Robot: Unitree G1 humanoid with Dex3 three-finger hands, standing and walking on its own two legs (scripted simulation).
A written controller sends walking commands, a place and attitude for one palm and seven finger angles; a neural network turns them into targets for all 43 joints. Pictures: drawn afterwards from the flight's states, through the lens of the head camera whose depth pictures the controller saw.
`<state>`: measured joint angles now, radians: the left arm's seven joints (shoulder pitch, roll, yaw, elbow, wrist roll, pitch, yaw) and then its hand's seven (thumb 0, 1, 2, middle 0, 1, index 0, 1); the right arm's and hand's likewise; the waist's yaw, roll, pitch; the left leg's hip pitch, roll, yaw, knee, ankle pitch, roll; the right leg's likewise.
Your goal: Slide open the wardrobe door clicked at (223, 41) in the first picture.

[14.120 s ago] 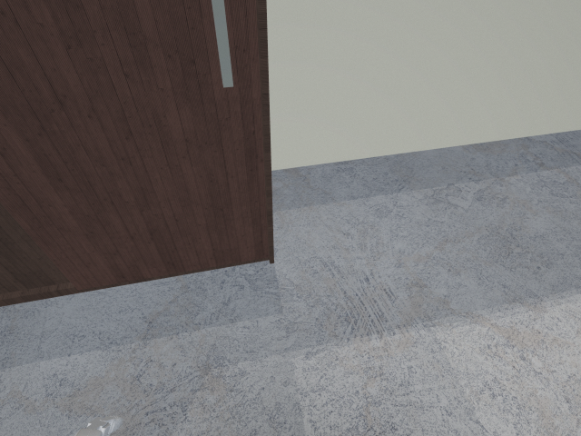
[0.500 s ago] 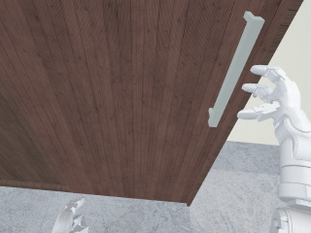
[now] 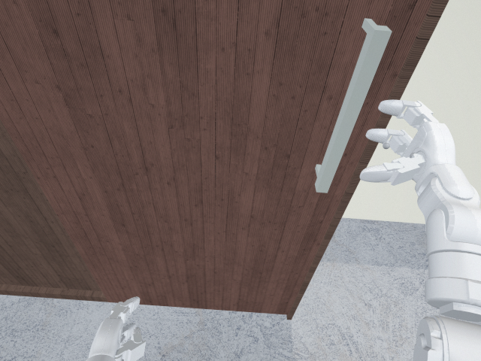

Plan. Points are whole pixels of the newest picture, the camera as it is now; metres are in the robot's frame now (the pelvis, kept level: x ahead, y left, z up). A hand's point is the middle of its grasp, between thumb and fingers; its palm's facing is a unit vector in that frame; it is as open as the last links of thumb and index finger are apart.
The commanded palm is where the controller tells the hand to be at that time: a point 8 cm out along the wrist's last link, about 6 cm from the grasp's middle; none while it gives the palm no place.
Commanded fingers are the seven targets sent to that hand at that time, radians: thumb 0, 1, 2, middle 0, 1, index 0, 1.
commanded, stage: feel for the door with the fingertips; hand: right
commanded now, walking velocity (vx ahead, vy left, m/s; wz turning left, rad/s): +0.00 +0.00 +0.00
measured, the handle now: (341, 118) +0.46 -0.14 +0.22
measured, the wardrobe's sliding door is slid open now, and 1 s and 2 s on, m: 0.00 0.00 0.00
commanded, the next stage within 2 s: slide the fingers in behind the handle in 0.88 s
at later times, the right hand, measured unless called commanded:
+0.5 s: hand (358, 141) +0.40 -0.15 +0.22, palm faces +0.02 +1.00 +0.01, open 14.0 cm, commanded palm +0.38 -0.21 +0.22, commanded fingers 0.00 0.50 -0.30 0.30 1.20 0.30 1.20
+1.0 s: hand (361, 132) +0.42 -0.16 +0.22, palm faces +0.03 +1.00 +0.01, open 13.8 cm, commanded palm +0.40 -0.21 +0.22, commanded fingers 0.00 0.50 -0.30 0.30 1.20 0.30 1.20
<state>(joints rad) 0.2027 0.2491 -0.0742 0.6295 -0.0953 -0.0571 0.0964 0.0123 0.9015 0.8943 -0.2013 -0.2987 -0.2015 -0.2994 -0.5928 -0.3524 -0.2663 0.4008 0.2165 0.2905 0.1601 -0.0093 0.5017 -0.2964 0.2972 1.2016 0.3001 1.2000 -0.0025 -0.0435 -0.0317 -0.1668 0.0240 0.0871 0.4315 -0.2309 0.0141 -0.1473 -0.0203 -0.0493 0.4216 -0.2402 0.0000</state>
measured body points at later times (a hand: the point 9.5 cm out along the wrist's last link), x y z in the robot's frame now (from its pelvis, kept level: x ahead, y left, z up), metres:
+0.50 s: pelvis +0.00 +0.00 +0.00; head -0.02 +0.02 +0.45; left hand +0.16 +0.23 -0.09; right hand +0.39 -0.20 +0.22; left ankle +0.00 +0.11 -0.74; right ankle -0.01 -0.12 -0.74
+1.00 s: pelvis +0.01 +0.00 +0.00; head +0.00 +0.01 +0.45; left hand +0.15 +0.24 -0.10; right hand +0.42 -0.21 +0.22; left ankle +0.00 +0.11 -0.74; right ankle -0.01 -0.12 -0.74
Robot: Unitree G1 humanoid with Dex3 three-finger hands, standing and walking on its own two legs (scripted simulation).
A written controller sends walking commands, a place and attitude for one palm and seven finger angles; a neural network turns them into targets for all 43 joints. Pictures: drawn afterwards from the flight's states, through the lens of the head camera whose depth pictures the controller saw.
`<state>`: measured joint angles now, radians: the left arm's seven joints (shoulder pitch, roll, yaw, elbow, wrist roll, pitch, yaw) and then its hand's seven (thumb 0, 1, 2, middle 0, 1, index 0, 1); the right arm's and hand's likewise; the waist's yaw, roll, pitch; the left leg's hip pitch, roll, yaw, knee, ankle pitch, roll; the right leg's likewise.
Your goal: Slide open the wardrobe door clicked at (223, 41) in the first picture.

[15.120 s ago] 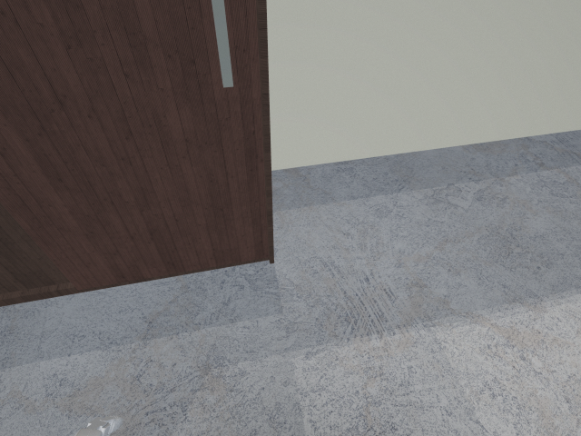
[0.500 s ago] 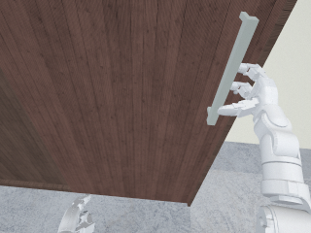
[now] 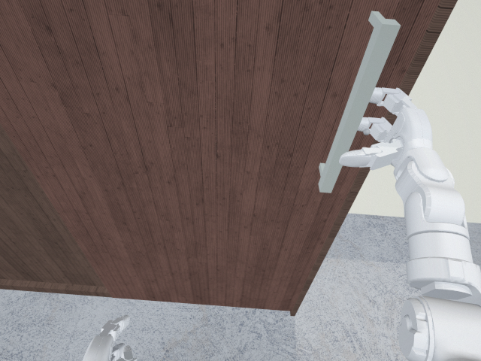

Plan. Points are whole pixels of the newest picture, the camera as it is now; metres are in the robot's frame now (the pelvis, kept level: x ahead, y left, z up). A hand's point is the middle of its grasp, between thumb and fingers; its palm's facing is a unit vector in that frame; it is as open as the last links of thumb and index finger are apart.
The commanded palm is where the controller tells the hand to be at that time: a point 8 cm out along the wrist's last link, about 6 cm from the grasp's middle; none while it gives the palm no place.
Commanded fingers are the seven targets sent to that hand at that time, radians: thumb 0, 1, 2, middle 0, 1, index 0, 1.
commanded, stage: slide the fingers in behind the handle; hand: right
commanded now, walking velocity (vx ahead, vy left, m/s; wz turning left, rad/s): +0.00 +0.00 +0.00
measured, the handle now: (346, 116) +0.46 -0.14 +0.22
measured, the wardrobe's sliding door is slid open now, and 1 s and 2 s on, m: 0.00 0.00 0.00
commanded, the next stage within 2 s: grip the handle and tug to test in 1.80 s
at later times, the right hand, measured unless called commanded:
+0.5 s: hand (363, 143) +0.38 -0.15 +0.22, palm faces +0.02 +1.00 +0.01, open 14.0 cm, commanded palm +0.36 -0.19 +0.22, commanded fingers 0.00 0.50 -0.30 0.30 1.20 0.30 1.20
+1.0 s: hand (353, 140) +0.39 -0.13 +0.22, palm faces +0.01 +1.00 +0.02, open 14.1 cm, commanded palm +0.37 -0.18 +0.22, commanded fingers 0.00 0.50 -0.30 0.30 1.20 0.30 1.20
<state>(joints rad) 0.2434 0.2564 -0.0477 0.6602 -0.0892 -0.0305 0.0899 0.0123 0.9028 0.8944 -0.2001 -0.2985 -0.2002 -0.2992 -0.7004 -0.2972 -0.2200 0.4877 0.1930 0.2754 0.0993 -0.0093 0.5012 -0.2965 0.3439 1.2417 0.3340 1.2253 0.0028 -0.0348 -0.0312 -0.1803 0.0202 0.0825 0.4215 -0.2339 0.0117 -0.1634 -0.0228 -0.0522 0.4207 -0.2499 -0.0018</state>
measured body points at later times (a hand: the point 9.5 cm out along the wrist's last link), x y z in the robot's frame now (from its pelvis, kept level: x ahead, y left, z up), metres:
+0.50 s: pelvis -0.01 +0.00 +0.00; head -0.03 +0.01 +0.45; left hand +0.16 +0.23 -0.09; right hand +0.38 -0.20 +0.22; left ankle -0.01 +0.11 -0.74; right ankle -0.02 -0.12 -0.74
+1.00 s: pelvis -0.01 +0.00 +0.00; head -0.03 +0.02 +0.45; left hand +0.15 +0.23 -0.10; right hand +0.38 -0.19 +0.22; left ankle -0.01 +0.11 -0.74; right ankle -0.02 -0.12 -0.74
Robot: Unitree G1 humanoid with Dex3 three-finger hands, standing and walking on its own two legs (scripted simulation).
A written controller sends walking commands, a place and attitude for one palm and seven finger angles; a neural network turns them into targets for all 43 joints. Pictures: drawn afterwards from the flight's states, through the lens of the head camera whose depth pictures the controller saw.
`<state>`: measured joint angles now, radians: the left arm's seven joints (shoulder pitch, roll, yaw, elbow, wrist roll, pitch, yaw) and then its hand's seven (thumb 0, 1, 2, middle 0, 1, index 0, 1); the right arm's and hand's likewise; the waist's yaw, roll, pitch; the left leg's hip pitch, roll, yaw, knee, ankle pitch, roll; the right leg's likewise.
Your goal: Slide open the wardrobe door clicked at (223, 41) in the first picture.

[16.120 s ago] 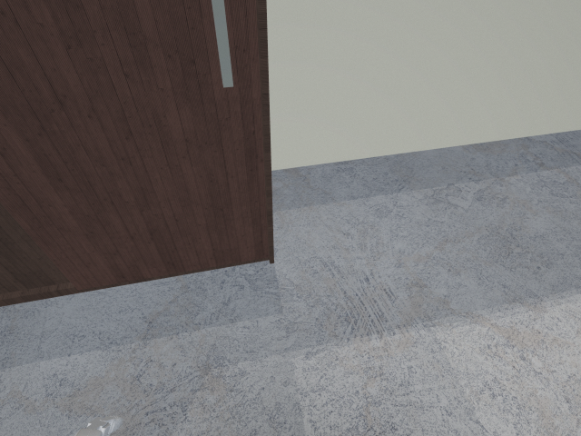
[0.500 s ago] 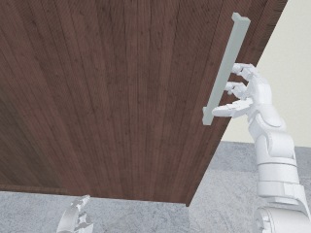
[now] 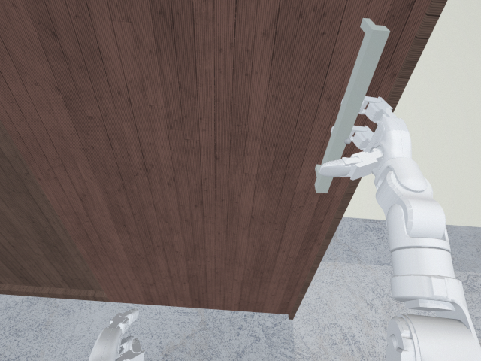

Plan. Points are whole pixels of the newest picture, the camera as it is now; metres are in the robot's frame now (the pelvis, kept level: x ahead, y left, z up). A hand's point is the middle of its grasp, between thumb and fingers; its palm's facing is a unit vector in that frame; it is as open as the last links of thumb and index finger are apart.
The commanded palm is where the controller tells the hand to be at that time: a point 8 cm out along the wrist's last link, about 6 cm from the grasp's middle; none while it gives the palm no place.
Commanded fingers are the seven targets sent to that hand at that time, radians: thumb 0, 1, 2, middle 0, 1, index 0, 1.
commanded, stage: slide the fingers in behind the handle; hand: right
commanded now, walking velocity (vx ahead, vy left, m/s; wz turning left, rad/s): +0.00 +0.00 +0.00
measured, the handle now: (340, 118) +0.46 -0.14 +0.21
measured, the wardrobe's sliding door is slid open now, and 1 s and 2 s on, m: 0.00 0.00 0.00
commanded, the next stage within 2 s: grip the handle and tug to test in 0.80 s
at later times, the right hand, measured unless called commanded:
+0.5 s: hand (340, 140) +0.40 -0.12 +0.22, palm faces +0.03 +1.00 +0.01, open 14.3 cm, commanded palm +0.37 -0.16 +0.21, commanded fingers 0.00 0.50 -0.30 0.30 1.20 0.30 1.20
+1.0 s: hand (334, 138) +0.40 -0.11 +0.22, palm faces +0.01 +1.00 +0.01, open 14.0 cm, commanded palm +0.37 -0.16 +0.21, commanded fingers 0.00 0.22 -0.42 0.33 1.24 0.33 1.24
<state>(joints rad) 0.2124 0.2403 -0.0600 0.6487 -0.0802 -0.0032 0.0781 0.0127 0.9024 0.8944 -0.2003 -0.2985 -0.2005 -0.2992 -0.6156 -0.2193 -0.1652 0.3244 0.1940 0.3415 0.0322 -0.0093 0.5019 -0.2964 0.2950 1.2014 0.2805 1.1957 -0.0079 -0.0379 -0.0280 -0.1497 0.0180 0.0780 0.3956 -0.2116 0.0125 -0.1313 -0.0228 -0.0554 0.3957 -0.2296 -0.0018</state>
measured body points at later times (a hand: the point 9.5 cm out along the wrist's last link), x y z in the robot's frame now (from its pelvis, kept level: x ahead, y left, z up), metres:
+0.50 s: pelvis +0.00 +0.00 +0.00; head -0.02 +0.02 +0.45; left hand +0.18 +0.23 -0.09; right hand +0.39 -0.18 +0.22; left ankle +0.00 +0.11 -0.74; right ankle -0.01 -0.12 -0.74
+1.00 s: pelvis +0.01 +0.00 +0.00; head -0.02 +0.02 +0.45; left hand +0.17 +0.23 -0.09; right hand +0.39 -0.17 +0.22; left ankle +0.00 +0.11 -0.74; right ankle -0.01 -0.12 -0.74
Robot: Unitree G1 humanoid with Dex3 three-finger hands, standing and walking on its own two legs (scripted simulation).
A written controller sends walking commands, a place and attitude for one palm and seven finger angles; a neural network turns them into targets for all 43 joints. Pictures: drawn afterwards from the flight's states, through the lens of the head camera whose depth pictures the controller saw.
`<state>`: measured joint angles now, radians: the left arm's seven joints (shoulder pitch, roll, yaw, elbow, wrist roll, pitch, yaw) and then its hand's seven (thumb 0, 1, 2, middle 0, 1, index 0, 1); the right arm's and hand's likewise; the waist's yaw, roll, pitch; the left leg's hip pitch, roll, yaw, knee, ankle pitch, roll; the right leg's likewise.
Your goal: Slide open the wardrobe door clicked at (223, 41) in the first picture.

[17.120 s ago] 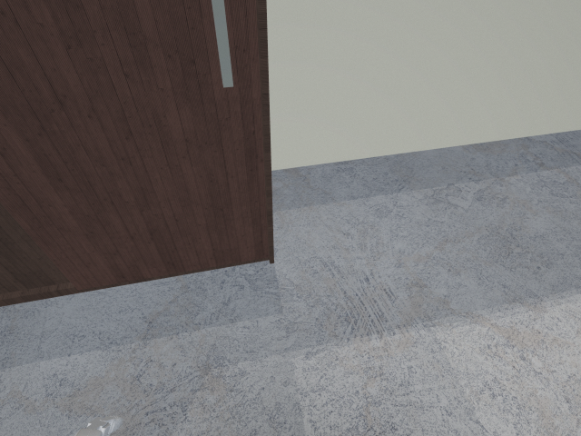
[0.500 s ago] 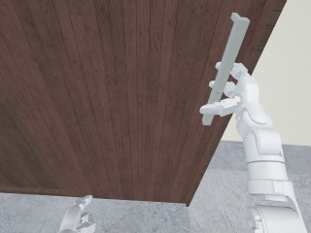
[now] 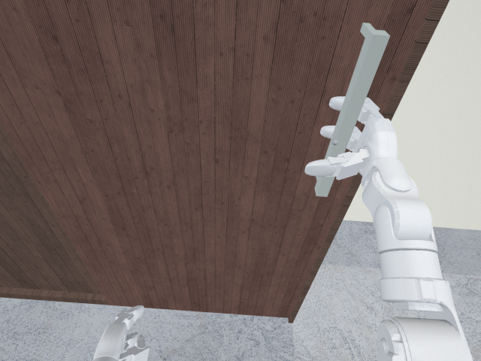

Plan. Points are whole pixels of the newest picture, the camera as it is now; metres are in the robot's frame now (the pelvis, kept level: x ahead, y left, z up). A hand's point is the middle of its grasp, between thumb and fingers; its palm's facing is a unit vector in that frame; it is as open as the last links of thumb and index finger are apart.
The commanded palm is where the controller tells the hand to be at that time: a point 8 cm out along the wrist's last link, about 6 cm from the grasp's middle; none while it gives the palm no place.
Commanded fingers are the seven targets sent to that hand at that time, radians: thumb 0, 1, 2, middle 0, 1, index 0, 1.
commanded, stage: grip the handle and tug to test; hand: right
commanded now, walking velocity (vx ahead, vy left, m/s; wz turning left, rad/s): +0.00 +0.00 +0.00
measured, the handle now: (340, 122) +0.46 -0.14 +0.21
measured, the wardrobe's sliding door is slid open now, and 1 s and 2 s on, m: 0.00 0.00 0.00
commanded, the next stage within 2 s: tug the door sideways, standing still in 1.32 s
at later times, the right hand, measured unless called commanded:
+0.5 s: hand (335, 141) +0.39 -0.12 +0.22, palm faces +0.02 +1.00 +0.01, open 7.3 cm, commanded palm +0.36 -0.16 +0.21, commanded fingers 0.00 -0.90 -0.90 0.45 1.40 0.45 1.40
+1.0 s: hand (335, 141) +0.40 -0.12 +0.22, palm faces +0.01 +1.00 +0.01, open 6.0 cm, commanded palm +0.36 -0.17 +0.21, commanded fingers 0.00 -0.90 -0.90 0.45 1.40 0.45 1.40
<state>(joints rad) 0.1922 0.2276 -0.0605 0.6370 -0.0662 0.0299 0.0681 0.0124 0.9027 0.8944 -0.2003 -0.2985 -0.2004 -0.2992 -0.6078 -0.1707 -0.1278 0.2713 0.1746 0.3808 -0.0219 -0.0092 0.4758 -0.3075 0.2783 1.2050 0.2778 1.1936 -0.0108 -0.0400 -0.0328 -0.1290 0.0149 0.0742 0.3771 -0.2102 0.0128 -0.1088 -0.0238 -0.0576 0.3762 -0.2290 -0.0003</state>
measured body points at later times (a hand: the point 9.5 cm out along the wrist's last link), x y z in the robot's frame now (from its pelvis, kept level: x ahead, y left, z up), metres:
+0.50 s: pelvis +0.01 +0.00 +0.00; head -0.01 +0.02 +0.45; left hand +0.18 +0.23 -0.09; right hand +0.39 -0.17 +0.22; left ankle +0.00 +0.11 -0.75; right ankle -0.02 -0.12 -0.75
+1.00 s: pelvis +0.02 +0.00 +0.00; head -0.01 +0.02 +0.45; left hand +0.19 +0.23 -0.09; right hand +0.39 -0.17 +0.22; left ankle +0.00 +0.11 -0.75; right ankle -0.02 -0.12 -0.75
